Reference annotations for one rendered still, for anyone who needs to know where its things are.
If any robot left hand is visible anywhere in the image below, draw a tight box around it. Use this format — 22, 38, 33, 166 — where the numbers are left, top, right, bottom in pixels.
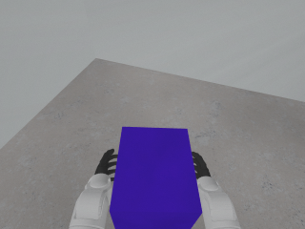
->
94, 149, 118, 181

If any right robot forearm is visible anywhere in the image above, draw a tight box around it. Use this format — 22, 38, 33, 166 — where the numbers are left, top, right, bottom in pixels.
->
197, 176, 241, 229

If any carton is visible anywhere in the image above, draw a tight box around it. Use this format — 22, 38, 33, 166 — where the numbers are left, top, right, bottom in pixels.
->
110, 126, 203, 229

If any left robot forearm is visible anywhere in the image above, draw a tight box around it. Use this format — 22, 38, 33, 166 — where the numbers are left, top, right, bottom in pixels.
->
69, 173, 112, 229

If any robot right hand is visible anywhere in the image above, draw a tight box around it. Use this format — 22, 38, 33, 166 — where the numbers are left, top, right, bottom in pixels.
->
192, 152, 211, 179

